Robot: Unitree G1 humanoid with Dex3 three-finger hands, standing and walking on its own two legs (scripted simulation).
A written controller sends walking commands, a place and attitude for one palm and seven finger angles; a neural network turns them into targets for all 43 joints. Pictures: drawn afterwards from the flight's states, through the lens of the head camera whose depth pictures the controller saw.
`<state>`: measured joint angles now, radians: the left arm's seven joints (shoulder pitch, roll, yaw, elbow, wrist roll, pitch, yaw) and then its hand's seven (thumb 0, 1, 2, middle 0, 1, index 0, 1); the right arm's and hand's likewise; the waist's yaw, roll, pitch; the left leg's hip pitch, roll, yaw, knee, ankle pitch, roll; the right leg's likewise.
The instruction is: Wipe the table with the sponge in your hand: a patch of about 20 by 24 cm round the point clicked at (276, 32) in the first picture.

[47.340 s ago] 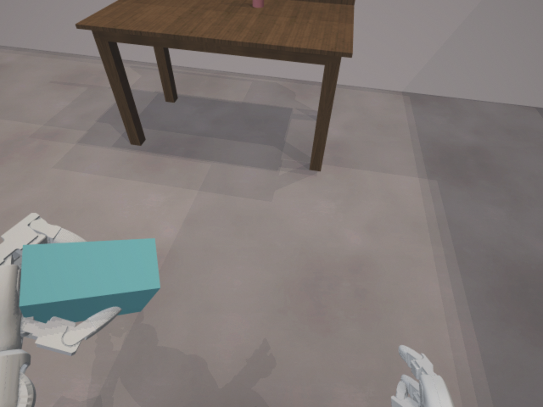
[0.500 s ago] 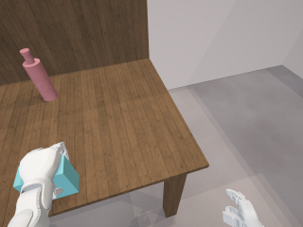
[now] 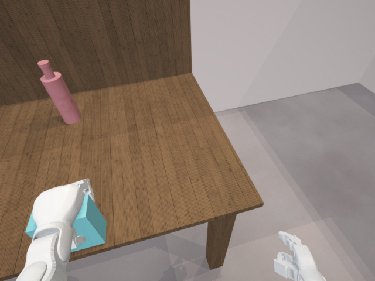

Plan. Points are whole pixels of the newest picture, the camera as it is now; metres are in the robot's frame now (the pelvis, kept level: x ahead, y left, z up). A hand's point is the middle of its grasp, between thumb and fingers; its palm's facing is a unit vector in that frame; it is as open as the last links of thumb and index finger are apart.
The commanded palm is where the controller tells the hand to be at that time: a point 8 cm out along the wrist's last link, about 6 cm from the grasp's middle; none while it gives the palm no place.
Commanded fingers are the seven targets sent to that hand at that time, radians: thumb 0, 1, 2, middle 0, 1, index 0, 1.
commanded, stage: lift the sponge slowly off the table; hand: left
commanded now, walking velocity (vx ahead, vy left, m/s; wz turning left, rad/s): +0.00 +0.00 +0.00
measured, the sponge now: (74, 230) +0.21 +0.30 -0.03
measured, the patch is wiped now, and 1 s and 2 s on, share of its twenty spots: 0.95 0.95 0.95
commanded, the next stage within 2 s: bring the sponge back beside the body in 1.72 s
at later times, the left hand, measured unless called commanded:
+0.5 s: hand (68, 211) +0.22 +0.29 +0.05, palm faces -0.04 -0.14 -0.99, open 10.0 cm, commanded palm +0.19 +0.29 +0.12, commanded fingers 0.00 0.10 1.30 -1.20 -1.60 -1.20 -1.60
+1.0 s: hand (59, 206) +0.21 +0.29 +0.08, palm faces -0.01 -0.13 -0.99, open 10.0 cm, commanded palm +0.18 +0.29 +0.16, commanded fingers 0.00 0.10 1.30 -1.20 -1.60 -1.20 -1.60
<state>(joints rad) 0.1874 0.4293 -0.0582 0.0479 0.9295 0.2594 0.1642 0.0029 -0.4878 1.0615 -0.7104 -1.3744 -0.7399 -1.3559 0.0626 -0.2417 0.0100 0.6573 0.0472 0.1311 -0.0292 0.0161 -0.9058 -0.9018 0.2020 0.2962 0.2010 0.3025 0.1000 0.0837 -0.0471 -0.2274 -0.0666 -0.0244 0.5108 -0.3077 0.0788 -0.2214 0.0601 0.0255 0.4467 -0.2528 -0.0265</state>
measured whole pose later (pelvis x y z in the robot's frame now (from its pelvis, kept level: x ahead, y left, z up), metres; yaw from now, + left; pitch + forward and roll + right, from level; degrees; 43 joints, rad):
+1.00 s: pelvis +0.00 -0.01 +0.01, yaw +1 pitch -2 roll -1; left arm 0.22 0.53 0.00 -0.17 0.84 0.32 0.01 0.00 -0.50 1.06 -0.73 -1.35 -0.76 -1.33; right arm 0.03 -0.27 0.04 0.64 0.05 0.16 -0.04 0.02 -0.91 -0.90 0.20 0.30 0.20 0.30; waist 0.11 0.10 0.00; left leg -0.11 -0.06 -0.04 0.42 -0.27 0.07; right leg -0.10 0.07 0.02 0.36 -0.22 -0.04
